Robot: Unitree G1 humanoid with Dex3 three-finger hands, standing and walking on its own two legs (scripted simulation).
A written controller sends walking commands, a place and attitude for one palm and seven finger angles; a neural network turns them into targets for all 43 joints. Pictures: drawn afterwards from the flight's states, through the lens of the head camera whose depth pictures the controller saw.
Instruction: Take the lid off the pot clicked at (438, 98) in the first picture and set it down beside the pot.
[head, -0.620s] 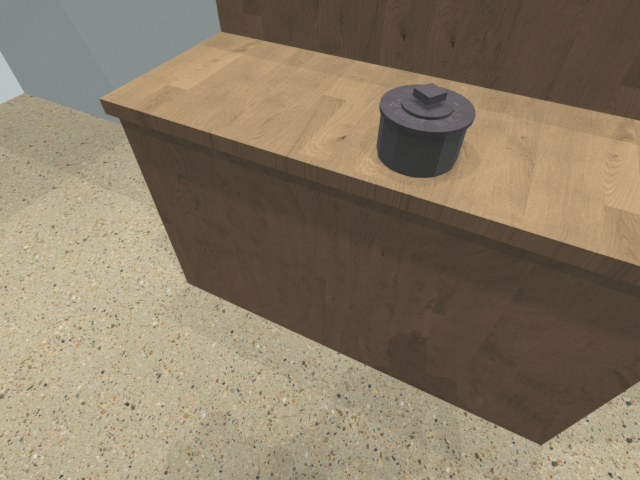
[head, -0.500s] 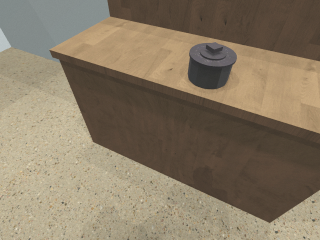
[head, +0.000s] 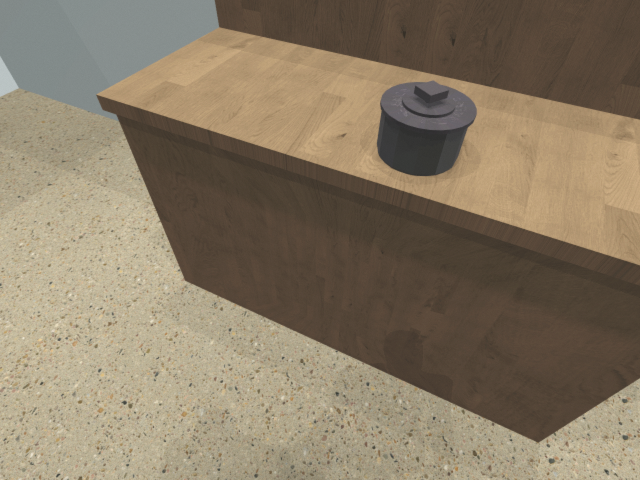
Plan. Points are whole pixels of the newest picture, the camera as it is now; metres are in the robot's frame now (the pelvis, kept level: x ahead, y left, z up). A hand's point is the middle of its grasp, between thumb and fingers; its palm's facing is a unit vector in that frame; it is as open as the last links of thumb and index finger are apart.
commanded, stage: look at it before walking up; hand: left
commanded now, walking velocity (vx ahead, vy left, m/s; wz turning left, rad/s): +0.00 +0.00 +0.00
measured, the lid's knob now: (431, 91) +0.72 -0.15 +0.14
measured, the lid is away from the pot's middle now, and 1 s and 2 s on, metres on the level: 0.00 0.00 0.00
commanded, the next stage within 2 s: turn to face it in 0.02 s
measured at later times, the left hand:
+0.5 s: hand out of the picture +0.04 +0.17 -0.18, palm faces -0.04 -0.96 -0.26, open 7.4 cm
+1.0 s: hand out of the picture +0.12 +0.20 -0.17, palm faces -0.25 -0.94 -0.24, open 7.4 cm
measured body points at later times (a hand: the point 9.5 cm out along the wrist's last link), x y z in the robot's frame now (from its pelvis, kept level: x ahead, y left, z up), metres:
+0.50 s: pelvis +0.00 -0.02 -0.02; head +0.03 -0.05 +0.43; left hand +0.04 +0.22 -0.16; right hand +0.02 -0.27 -0.18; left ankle +0.01 +0.12 -0.73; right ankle +0.02 -0.12 -0.74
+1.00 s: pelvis -0.01 +0.01 +0.00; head +0.02 +0.03 +0.45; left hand +0.13 +0.25 -0.15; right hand -0.02 -0.24 -0.13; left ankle +0.01 +0.13 -0.74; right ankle -0.05 -0.11 -0.67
